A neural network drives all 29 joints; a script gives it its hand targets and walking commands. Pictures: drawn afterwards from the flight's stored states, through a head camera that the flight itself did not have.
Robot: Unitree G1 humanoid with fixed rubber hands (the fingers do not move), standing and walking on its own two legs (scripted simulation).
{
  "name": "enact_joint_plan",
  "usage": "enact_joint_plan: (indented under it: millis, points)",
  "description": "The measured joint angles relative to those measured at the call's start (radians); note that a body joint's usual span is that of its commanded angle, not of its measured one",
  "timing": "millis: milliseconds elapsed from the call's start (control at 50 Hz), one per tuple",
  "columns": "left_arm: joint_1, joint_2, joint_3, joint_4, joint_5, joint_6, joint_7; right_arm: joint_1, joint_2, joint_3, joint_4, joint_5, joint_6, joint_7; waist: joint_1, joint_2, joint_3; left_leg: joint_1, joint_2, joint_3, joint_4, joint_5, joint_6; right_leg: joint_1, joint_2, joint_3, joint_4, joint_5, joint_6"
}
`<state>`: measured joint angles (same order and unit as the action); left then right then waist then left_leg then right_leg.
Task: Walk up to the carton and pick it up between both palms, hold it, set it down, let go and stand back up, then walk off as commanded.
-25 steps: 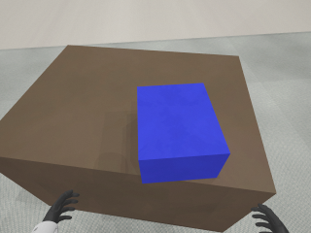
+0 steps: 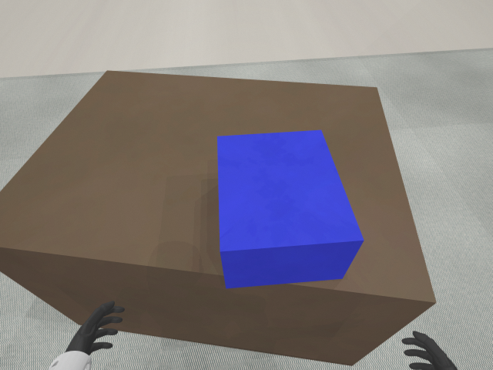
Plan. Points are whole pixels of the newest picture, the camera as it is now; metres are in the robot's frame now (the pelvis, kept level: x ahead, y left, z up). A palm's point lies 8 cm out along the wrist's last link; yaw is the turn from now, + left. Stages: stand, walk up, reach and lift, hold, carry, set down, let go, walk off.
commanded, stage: stand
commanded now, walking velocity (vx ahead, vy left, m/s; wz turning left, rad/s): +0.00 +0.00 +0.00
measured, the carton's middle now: (276, 204) +0.44 -0.04 -0.04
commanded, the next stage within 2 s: walk up in 0.04 s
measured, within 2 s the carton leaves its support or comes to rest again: neither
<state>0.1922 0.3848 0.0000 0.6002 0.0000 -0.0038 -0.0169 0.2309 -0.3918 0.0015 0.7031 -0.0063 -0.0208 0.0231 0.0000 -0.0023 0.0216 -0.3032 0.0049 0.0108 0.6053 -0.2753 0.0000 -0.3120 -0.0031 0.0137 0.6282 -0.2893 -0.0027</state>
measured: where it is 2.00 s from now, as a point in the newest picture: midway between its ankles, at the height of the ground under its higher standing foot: outside the picture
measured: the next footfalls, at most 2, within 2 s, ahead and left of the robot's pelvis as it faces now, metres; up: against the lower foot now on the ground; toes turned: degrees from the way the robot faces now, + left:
none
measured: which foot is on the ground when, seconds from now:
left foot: down 0.00-1.00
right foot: down 0.00-1.00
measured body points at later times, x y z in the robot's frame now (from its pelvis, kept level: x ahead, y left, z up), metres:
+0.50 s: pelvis -0.01 +0.01 +0.00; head -0.01 +0.01 +0.45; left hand +0.15 +0.32 -0.06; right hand +0.10 -0.31 -0.09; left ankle +0.03 +0.13 -0.73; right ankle +0.03 -0.12 -0.73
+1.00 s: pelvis -0.02 +0.02 +0.00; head +0.00 +0.01 +0.45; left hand +0.13 +0.33 -0.07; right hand +0.09 -0.31 -0.09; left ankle +0.03 +0.12 -0.73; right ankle +0.03 -0.12 -0.73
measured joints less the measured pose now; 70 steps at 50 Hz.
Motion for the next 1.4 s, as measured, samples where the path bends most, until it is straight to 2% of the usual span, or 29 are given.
enact_joint_plan:
  millis: [260, 500, 780, 1400]
  points:
    - [0.000, 0.002, 0.000, 0.000, 0.000, 0.000, 0.000, 0.000, 0.000, 0.000, 0.017, 0.000, -0.001, 0.000, 0.000, 0.000, 0.000, 0.000, 0.000, 0.003, -0.014, 0.008, 0.000, 0.000, 0.000, 0.003, -0.016, 0.010, 0.002]
    - [0.021, 0.059, 0.000, 0.000, 0.000, -0.001, 0.018, -0.001, -0.045, 0.000, 0.017, 0.000, 0.049, 0.000, 0.000, 0.000, 0.015, 0.001, 0.000, 0.024, -0.003, 0.016, 0.003, -0.001, -0.001, 0.025, -0.016, 0.032, 0.013]
    - [0.074, 0.069, 0.000, 0.000, 0.000, -0.001, 0.015, -0.001, -0.051, 0.000, 0.017, 0.001, 0.050, 0.004, 0.000, 0.000, 0.028, 0.003, 0.000, 0.032, -0.003, 0.023, 0.010, -0.002, 0.000, 0.032, -0.016, 0.041, 0.013]
    - [0.076, 0.080, 0.000, 0.000, 0.000, -0.001, 0.022, -0.001, -0.066, 0.000, 0.017, 0.007, 0.055, 0.004, 0.000, 0.000, 0.057, 0.003, 0.001, 0.043, -0.003, 0.015, 0.012, -0.005, 0.000, 0.043, -0.016, 0.037, 0.022]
